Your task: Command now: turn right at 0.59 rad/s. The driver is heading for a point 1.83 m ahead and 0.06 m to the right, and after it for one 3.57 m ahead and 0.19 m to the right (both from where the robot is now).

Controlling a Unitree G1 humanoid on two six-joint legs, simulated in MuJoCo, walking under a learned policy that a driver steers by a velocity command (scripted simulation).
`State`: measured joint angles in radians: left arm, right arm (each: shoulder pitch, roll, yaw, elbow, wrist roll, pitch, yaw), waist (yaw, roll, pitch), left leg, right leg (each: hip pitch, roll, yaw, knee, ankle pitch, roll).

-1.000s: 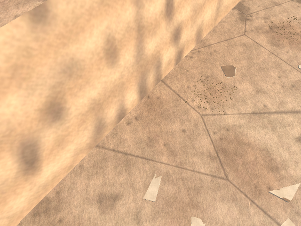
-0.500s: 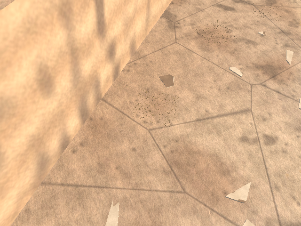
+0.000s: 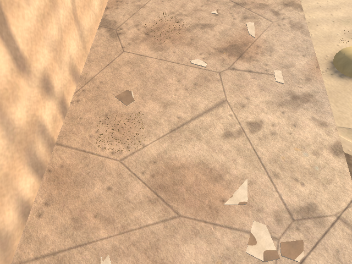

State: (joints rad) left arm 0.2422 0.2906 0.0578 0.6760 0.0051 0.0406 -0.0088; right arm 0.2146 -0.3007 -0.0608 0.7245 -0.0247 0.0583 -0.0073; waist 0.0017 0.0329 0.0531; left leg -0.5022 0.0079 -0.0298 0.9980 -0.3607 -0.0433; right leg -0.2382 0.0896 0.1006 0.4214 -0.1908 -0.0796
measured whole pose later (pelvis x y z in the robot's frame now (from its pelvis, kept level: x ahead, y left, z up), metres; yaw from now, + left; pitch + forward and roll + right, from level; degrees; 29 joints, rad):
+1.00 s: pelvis +0.12 -0.04 +0.00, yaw -17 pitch +1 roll -1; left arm 0.43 0.24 0.02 0.89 0.02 -0.07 -0.01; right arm 0.20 -0.29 -0.05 0.78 -0.03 -0.01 0.06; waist 0.02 0.05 0.01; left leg -0.67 0.06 0.01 0.90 -0.13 0.02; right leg 0.10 0.08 -0.02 0.15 -0.27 -0.07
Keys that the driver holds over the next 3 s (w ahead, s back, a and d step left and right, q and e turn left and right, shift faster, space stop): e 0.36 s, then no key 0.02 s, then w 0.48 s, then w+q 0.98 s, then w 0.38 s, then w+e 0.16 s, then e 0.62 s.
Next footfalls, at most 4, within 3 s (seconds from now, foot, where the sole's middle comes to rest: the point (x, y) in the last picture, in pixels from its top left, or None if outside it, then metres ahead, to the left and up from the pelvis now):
0.24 left None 0.06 0.12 -0.78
0.70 right None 0.02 -0.09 -0.78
1.18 left None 0.40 -0.02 -0.78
1.72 right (243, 199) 0.71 -0.19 -0.78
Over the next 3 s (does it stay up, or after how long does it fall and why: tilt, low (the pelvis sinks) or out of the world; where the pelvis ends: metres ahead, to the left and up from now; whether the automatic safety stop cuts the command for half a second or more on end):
stays up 1.02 0.02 -0.01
